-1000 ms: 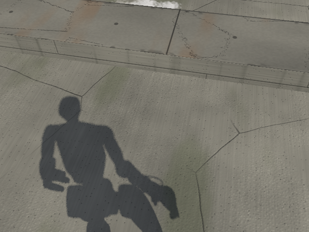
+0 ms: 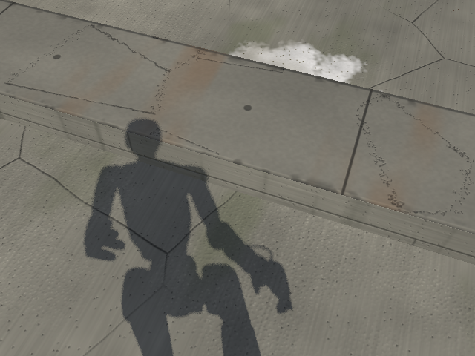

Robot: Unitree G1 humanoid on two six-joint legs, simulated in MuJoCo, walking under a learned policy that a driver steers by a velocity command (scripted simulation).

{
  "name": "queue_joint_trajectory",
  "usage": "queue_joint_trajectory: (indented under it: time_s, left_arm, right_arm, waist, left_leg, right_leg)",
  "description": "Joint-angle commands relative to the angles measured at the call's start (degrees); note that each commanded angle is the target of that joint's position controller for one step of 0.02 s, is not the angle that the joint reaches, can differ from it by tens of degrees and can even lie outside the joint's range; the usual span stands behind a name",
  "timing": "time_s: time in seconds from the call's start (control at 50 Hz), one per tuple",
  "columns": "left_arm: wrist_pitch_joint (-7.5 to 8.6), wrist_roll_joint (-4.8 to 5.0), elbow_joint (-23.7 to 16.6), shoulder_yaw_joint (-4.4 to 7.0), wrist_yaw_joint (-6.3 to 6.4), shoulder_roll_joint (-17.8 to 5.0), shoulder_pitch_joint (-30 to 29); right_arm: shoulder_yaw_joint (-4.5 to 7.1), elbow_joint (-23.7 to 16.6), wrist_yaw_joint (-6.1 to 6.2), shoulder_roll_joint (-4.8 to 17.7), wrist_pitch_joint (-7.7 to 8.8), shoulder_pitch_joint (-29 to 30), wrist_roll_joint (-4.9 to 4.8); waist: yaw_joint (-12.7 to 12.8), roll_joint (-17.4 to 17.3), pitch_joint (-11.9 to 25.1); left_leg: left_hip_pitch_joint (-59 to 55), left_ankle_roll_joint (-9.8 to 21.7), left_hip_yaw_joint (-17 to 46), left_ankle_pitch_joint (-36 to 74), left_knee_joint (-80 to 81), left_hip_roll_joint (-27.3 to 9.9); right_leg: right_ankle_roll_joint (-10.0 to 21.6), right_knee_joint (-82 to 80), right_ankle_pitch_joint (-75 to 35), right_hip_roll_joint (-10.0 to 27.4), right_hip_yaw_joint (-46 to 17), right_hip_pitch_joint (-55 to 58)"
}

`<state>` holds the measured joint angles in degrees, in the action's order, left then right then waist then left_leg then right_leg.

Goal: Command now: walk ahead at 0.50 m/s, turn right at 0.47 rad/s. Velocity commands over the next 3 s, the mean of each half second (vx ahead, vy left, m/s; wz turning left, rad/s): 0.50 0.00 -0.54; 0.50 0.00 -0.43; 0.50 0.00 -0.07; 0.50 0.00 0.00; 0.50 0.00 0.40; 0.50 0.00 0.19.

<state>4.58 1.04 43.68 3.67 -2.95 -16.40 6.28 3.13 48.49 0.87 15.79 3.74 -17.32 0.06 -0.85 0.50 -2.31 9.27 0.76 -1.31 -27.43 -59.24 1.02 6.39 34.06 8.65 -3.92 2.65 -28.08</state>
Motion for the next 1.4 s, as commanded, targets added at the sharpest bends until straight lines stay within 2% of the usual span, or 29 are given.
queue_joint_trajectory:
  time_s: [0.02,0.06,0.12,0.2,0.26,0.32,0.36,0.38,0.4,0.42,0.44,0.46,0.52,0.66,0.8,0.84,0.88,0.9,0.92,0.94,0.96,1.0,1.04,1.08,1.14,1.18,1.28,1.36,1.4]
  left_arm:
    - [-0.24,0.09,-1.04,2.66,1.30,-8.80,13.23]
    - [-0.37,-0.54,-3.08,1.58,1.58,-6.20,7.34]
    - [-0.45,-0.65,-4.55,1.96,2.31,-7.70,5.51]
    - [-0.94,0.32,-4.38,2.87,3.44,-9.97,8.33]
    - [-1.85,0.54,-3.56,2.96,3.68,-9.89,12.14]
    - [-2.32,0.46,-3.70,2.88,3.93,-9.17,12.73]
    - [-2.43,0.08,-4.46,2.51,3.87,-7.76,11.44]
    - [-2.13,-0.37,-5.20,1.48,3.63,-4.98,11.23]
    - [-1.57,-0.21,-6.72,0.14,3.51,-0.69,16.34]
    - [-1.04,0.88,-7.78,-0.13,3.39,-2.49,18.92]
    - [-1.20,1.26,-6.70,1.15,3.45,-7.93,16.09]
    - [-1.52,0.74,-7.46,1.57,3.42,-9.11,11.17]
    - [-2.15,0.37,-8.65,1.81,2.77,-6.95,8.43]
    - [-2.72,0.02,-10.78,0.95,2.11,-3.38,3.31]
    - [-1.52,0.23,-14.08,-0.01,0.11,-1.72,-7.08]
    - [-1.34,-0.29,-14.41,0.65,0.09,-3.46,-5.82]
    - [-1.40,-0.77,-10.91,2.98,0.66,-7.70,7.06]
    - [-1.92,-0.90,-8.79,4.41,1.55,-11.50,16.03]
    - [-1.95,-1.15,-8.28,4.99,2.05,-17.75,16.66]
    - [-1.62,-0.90,-8.88,3.84,1.96,-13.18,19.47]
    - [-1.06,-1.03,-8.18,2.98,1.77,-11.02,16.41]
    - [-0.55,-0.61,-8.04,1.82,1.71,-7.61,9.47]
    - [-0.05,-1.49,-8.32,1.22,1.64,-5.92,6.58]
    - [0.71,-1.03,-7.37,1.46,1.86,-6.59,6.20]
    - [0.53,-0.93,-5.60,1.55,2.73,-7.25,7.18]
    - [-0.45,-0.95,-4.34,1.18,3.08,-6.41,9.27]
    - [-2.98,-0.96,0.48,0.65,4.21,-5.80,19.98]
    - [-5.24,-0.94,3.34,0.28,6.20,-4.58,26.29]
    - [-6.32,-1.56,2.40,-0.07,6.49,-4.03,20.97]
  right_arm:
    - [0.62,-8.75,-1.60,7.79,5.13,5.85,-2.07]
    - [1.41,-8.76,-0.95,8.03,4.51,6.33,0.22]
    - [1.10,-9.22,-0.49,6.00,2.55,3.81,0.82]
    - [-0.14,-11.83,-0.39,3.38,2.41,12.24,0.85]
    - [0.11,-13.27,-0.99,4.48,3.01,16.72,-0.27]
    - [1.23,-13.54,-1.56,7.11,3.74,15.93,-0.69]
    - [2.23,-12.05,-1.46,8.48,4.27,9.93,-0.53]
    - [3.08,-11.38,-1.06,10.66,4.62,3.72,0.39]
    - [4.22,-10.70,-0.65,15.43,4.45,-3.30,1.71]
    - [4.68,-8.64,-1.25,15.83,3.64,-6.73,0.77]
    - [3.39,-9.92,-1.23,10.80,3.45,-3.99,0.18]
    - [2.76,-10.21,-0.98,8.76,3.01,-1.56,0.24]
    - [1.60,-9.52,-0.74,5.90,2.67,3.31,1.06]
    - [2.71,-6.70,-0.24,8.77,2.90,3.34,0.59]
    - [3.15,-2.68,-0.59,11.51,1.48,-1.67,-1.18]
    - [3.43,-2.17,-0.45,12.92,0.96,-1.08,-1.76]
    - [3.03,-1.93,0.12,12.81,0.41,-0.29,-1.90]
    - [1.80,-2.94,0.46,10.38,0.69,-0.92,-0.52]
    - [-0.90,-5.16,-0.37,2.56,1.77,-7.73,1.11]
    - [0.08,-3.43,-1.07,7.74,3.10,-4.63,-0.87]
    - [0.92,-5.60,-1.39,10.06,3.51,1.69,-2.79]
    - [0.52,-6.02,-0.74,8.55,3.57,5.52,-1.10]
    - [0.51,-5.25,-0.80,7.36,2.21,2.76,-0.49]
    - [0.20,-4.93,-0.85,5.40,1.24,1.76,-0.17]
    - [-0.55,-5.77,-0.85,3.39,0.64,5.09,0.68]
    - [-1.13,-5.66,-1.16,2.37,-0.03,6.68,-0.10]
    - [-1.84,-9.39,-2.33,0.32,0.07,15.72,-0.93]
    - [-4.52,-15.48,-4.07,-3.98,1.72,24.32,-0.92]
    - [-4.37,-16.69,-4.44,-1.71,2.87,21.57,-0.56]
  waist:
    - [6.68,1.16,11.83]
    - [1.94,-1.63,4.61]
    - [-0.68,1.78,3.50]
    - [2.59,3.37,2.86]
    - [4.89,4.70,3.57]
    - [3.52,6.05,4.04]
    - [-0.22,6.79,5.23]
    - [-3.38,4.50,10.11]
    - [-3.22,-7.92,18.79]
    - [-2.43,-21.43,20.99]
    - [-3.84,-13.04,14.10]
    - [-4.23,-8.31,8.68]
    - [-1.10,-7.53,2.37]
    - [-0.98,-4.82,1.49]
    - [-3.77,-3.90,-2.01]
    - [-1.32,-5.73,-0.20]
    - [6.43,-5.68,7.96]
    - [10.00,-2.24,14.38]
    - [3.73,14.04,20.83]
    - [7.97,8.08,27.85]
    - [8.15,5.95,18.22]
    - [4.17,1.58,8.94]
    - [0.44,2.88,7.62]
    - [-0.96,2.62,6.58]
    - [-0.37,2.96,4.88]
    - [0.91,4.18,3.86]
    - [4.82,2.02,-2.16]
    - [6.51,5.72,-1.58]
    - [1.68,3.76,3.44]
  left_leg:
    - [36.94,0.68,8.17,3.55,-17.78,-3.18]
    - [29.84,-0.56,6.74,7.06,-8.42,-6.26]
    - [24.35,-3.50,4.67,9.46,0.15,-6.84]
    - [19.23,-5.36,3.01,26.53,19.32,-3.73]
    - [16.93,-5.48,3.90,31.75,27.12,-1.40]
    - [15.10,-3.60,6.15,27.13,30.71,-1.56]
    - [7.19,-0.91,5.28,24.36,33.35,-1.86]
    - [-3.51,1.82,9.03,22.17,32.81,-6.71]
    - [-23.28,8.49,27.14,15.17,34.71,-19.52]
    - [-28.46,13.59,48.07,0.22,40.79,-26.41]
    - [-23.41,11.61,43.27,-7.06,42.61,-24.16]
    - [-16.99,9.47,33.93,-2.06,42.56,-21.80]
    - [-3.94,8.13,18.31,15.03,46.27,-16.31]
    - [-4.85,9.32,2.81,30.28,50.18,-16.00]
    - [-9.80,7.69,-3.75,36.71,48.88,-16.95]
    - [-12.98,6.93,-4.89,54.27,43.12,-17.53]
    - [-9.97,4.49,-8.19,66.62,26.59,-15.01]
    - [3.02,2.24,-8.59,50.31,11.83,-13.01]
    - [27.15,-1.60,-6.59,-2.21,-9.84,-2.86]
    - [31.23,-1.32,5.37,-7.59,-17.75,-2.18]
    - [36.11,-0.87,5.27,-2.87,-18.32,-4.71]
    - [33.13,-0.81,3.95,5.42,-10.43,-8.65]
    - [26.01,-1.22,4.62,8.59,-7.67,-9.61]
    - [24.98,-2.43,3.96,11.00,-4.41,-9.32]
    - [25.52,-4.07,2.49,18.22,2.15,-8.59]
    - [26.39,-4.24,1.21,20.35,2.52,-8.19]
    - [56.28,-3.26,1.11,8.27,-13.51,-8.89]
    - [65.19,-2.56,1.01,-3.48,-12.83,-9.15]
    - [45.03,1.06,-0.02,-4.58,7.66,-5.26]
  right_leg:
    - [13.31,-16.45,3.40,18.84,-33.88,40.25]
    - [11.47,-19.40,-6.35,14.89,-25.67,23.65]
    - [11.68,-21.78,-13.33,12.20,-20.23,13.18]
    - [7.72,-20.82,-9.35,7.48,-14.58,8.23]
    - [6.10,-18.35,-3.86,8.52,-18.06,11.48]
    - [4.26,-13.14,0.08,11.10,-24.10,16.88]
    - [2.13,-7.54,-0.69,9.93,-25.13,16.52]
    - [0.21,2.56,0.05,6.91,-22.24,13.05]
    - [-3.48,21.68,13.75,-0.32,-14.42,-1.60]
    - [-4.82,34.88,26.46,0.04,-11.31,-14.92]
    - [-5.23,40.34,21.61,3.35,-12.94,-18.63]
    - [-5.45,41.08,16.89,5.15,-10.91,-18.89]
    - [-5.80,35.37,9.81,9.38,-9.70,-13.12]
    - [-7.85,21.39,-2.56,10.52,-7.19,-14.71]
    - [-4.08,2.53,-5.52,7.13,-1.70,-8.14]
    - [-1.63,0.08,0.01,4.44,0.32,-3.62]
    - [1.72,-6.53,-4.85,0.24,2.36,16.16]
    - [3.82,-3.62,-11.15,6.45,-6.06,34.51]
    - [13.74,-6.20,-8.42,23.21,-36.07,52.98]
    - [15.91,-12.04,-3.56,26.10,-45.58,53.53]
    - [13.15,-13.29,-5.75,23.38,-35.23,47.24]
    - [9.84,-16.15,-12.43,18.80,-23.73,31.11]
    - [9.61,-20.22,-16.77,17.12,-19.45,22.18]
    - [10.28,-22.65,-20.77,16.71,-15.43,18.71]
    - [9.40,-24.22,-21.08,14.94,-9.97,16.83]
    - [8.59,-24.93,-14.92,14.36,-8.70,17.65]
    - [9.15,-21.80,-9.31,20.48,-16.67,39.62]
    - [5.94,-14.99,-21.27,21.13,-16.17,51.41]
    - [0.97,-5.33,-49.14,15.84,-9.71,45.58]
